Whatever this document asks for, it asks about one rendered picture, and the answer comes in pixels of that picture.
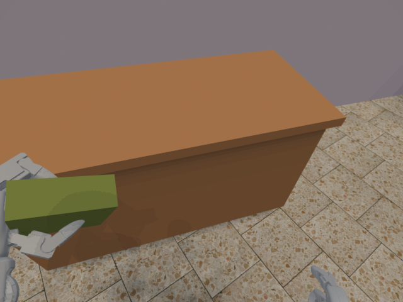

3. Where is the robot left forearm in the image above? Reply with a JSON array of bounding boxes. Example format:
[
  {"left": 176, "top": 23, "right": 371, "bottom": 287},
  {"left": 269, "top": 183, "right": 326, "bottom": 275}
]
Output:
[{"left": 0, "top": 257, "right": 20, "bottom": 302}]

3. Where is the table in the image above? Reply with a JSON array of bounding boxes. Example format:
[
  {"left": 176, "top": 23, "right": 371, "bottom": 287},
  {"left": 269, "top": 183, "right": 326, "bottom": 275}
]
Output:
[{"left": 0, "top": 50, "right": 346, "bottom": 271}]

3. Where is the right robot hand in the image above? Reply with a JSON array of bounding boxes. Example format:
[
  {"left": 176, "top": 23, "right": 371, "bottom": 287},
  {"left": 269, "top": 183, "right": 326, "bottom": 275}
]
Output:
[{"left": 308, "top": 266, "right": 349, "bottom": 302}]

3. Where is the left robot hand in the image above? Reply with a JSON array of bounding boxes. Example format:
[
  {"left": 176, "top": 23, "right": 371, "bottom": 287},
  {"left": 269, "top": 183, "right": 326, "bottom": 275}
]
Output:
[{"left": 0, "top": 153, "right": 85, "bottom": 260}]

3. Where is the sponge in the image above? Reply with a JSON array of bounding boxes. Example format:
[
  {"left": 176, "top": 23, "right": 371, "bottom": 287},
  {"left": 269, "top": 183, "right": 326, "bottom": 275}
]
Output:
[{"left": 4, "top": 174, "right": 118, "bottom": 236}]

